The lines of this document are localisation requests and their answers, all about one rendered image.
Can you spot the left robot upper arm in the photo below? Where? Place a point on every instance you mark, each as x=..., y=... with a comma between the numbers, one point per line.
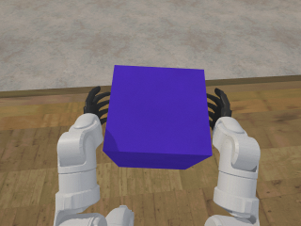
x=86, y=219

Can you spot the right robot hand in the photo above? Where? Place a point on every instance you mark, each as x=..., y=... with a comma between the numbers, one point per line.
x=221, y=107

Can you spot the right robot forearm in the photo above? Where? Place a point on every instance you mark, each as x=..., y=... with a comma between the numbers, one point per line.
x=238, y=170

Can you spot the carton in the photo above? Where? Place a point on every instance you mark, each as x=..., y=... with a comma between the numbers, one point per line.
x=157, y=118

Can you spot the left robot hand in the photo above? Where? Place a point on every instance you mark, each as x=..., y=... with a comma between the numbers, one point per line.
x=92, y=106

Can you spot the right robot upper arm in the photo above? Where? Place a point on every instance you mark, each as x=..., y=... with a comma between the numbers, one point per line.
x=219, y=220

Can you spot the left robot forearm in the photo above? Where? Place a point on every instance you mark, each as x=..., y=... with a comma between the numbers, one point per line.
x=76, y=165

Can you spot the left robot thigh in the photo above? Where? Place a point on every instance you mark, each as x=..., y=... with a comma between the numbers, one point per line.
x=120, y=216

